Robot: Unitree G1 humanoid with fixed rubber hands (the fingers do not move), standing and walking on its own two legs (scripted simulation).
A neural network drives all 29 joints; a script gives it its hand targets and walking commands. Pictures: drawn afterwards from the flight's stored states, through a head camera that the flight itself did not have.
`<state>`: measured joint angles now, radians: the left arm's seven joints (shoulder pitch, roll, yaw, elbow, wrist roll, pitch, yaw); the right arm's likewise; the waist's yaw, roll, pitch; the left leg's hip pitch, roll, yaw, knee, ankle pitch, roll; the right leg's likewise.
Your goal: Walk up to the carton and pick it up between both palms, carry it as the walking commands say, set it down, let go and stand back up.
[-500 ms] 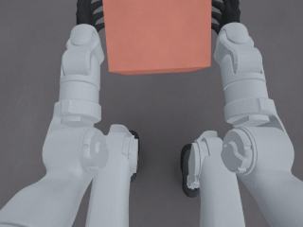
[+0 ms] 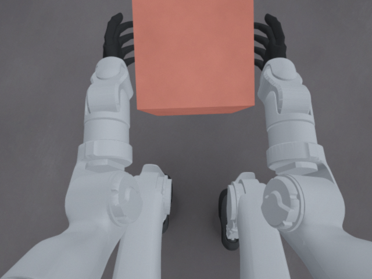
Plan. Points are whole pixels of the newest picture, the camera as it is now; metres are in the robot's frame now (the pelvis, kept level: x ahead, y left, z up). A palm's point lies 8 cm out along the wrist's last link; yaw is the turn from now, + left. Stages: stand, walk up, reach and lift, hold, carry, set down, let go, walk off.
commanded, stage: reach and lift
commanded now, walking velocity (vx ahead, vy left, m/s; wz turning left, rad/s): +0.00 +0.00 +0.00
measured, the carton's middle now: (193, 67) +0.53 +0.05 -0.14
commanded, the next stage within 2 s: none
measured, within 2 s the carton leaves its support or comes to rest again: neither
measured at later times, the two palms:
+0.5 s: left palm (101, 54) +0.49 +0.18 +0.00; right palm (294, 53) +0.50 -0.10 +0.00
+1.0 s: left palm (78, 45) +0.46 +0.18 +0.08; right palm (327, 45) +0.48 -0.10 +0.08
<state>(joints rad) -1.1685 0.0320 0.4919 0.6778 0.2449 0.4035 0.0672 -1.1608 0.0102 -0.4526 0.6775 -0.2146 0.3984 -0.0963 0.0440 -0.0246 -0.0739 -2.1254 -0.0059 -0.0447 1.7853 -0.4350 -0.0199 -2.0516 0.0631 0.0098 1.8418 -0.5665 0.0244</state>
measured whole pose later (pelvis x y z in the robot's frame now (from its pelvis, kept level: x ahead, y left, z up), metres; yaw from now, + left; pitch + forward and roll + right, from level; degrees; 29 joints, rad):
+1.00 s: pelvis +0.03 +0.00 +0.12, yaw +1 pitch +37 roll -1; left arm -0.87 -0.09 0.48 0.61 0.30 0.41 0.06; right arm -0.86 0.11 -0.47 0.62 -0.27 0.39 -0.05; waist 0.03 -0.02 -0.20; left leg -1.66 -0.01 -0.04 1.42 -0.40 -0.02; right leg -1.60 0.05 0.03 1.47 -0.52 0.02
